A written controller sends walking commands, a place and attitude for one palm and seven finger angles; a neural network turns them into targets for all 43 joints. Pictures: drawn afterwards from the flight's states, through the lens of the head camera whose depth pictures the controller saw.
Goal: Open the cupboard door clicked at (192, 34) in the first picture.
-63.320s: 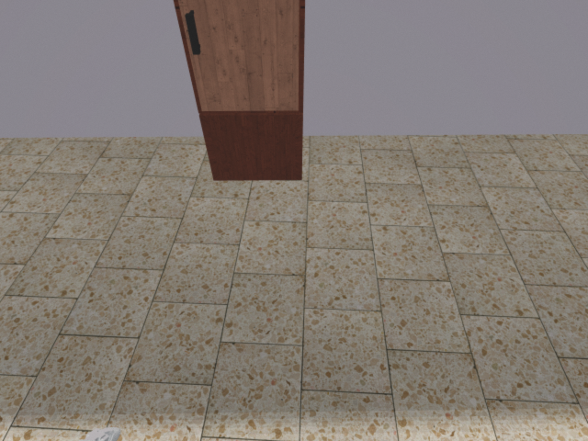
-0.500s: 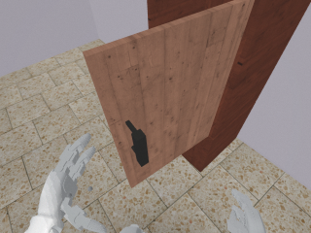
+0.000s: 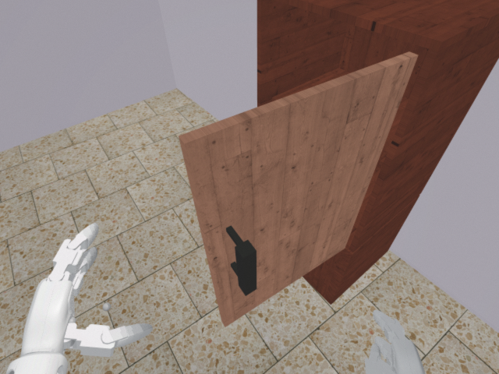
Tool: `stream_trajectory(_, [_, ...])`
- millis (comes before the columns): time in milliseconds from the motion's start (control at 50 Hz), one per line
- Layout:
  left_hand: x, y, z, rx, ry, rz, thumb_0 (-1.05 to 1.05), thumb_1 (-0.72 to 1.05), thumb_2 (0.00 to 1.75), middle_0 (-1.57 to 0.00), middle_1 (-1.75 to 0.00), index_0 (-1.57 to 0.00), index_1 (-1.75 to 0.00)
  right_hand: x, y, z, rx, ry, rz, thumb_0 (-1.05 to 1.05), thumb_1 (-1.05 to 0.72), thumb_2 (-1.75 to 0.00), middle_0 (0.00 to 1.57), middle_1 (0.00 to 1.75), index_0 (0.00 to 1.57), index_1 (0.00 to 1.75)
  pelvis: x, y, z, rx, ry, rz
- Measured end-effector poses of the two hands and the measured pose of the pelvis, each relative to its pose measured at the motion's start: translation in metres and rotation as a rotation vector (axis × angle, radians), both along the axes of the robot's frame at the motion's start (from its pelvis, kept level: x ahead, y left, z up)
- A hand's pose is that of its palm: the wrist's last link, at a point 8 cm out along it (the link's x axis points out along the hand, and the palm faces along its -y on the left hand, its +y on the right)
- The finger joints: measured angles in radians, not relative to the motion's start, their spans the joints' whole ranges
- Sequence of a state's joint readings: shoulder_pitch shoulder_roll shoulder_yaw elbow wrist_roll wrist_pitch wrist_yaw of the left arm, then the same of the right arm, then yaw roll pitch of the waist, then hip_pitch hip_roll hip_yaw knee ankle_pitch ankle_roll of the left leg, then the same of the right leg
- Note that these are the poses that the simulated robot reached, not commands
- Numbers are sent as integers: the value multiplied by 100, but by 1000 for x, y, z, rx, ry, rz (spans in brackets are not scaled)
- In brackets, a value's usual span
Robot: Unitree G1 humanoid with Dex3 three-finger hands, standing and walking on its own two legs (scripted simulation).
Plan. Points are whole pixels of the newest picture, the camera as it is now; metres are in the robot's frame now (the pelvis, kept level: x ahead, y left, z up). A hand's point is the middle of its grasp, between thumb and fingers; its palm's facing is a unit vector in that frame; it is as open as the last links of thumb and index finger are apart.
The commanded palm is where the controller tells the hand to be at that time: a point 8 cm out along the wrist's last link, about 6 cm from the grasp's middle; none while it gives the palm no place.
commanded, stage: draw the hand back to the body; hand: left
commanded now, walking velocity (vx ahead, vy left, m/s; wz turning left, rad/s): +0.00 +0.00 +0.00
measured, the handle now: (240, 260) +0.31 +0.05 +0.01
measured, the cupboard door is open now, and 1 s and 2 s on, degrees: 84 84 84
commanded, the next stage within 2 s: step back with the hand held close in 0.82 s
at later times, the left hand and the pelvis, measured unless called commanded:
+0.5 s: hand (48, 252) +0.21 +0.26 +0.18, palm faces +0.45 -0.78 -0.44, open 8.4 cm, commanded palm +0.15 +0.29 +0.19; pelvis +0.01 +0.00 +0.02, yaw -1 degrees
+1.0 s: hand (63, 257) +0.20 +0.24 +0.18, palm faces +0.43 -0.79 -0.43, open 7.4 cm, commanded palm +0.15 +0.27 +0.20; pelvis +0.01 -0.02 +0.02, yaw -1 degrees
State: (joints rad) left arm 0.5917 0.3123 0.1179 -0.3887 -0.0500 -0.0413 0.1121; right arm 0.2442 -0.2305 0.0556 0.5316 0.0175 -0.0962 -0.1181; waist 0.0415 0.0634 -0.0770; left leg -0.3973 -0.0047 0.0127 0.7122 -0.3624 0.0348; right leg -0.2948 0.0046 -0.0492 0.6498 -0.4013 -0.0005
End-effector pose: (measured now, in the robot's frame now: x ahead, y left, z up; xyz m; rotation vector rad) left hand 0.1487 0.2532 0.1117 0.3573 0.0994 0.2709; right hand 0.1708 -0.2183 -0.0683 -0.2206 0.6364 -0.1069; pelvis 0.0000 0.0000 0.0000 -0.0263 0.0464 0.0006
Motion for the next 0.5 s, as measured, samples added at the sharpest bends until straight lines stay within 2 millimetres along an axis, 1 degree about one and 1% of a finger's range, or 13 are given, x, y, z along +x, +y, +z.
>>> stream_trajectory(120, [8,13,24,53,-53,46,-1,5,54,-17,-30,-18,-30,7,7,5,10,8,23,1,-91,-90,21,30,20,30,7,3,10,9,-36,-4])
stream_trajectory(220, [13,21,43,91,-97,61,0,22,61,-18,-30,-18,-30,13,9,9,22,9,29,1,-91,-90,21,30,20,30,12,4,16,13,-58,-12])
stream_trajectory(360, [15,34,63,136,-141,102,0,46,72,-19,-30,-19,-30,17,2,13,20,23,28,1,-91,-90,21,30,20,30,15,1,21,16,-78,-17])
stream_trajectory(500, [14,40,86,184,-218,134,1,70,82,-20,-30,-20,-30,16,-8,12,14,36,22,1,-91,-90,21,30,20,30,14,-4,23,19,-90,-16])
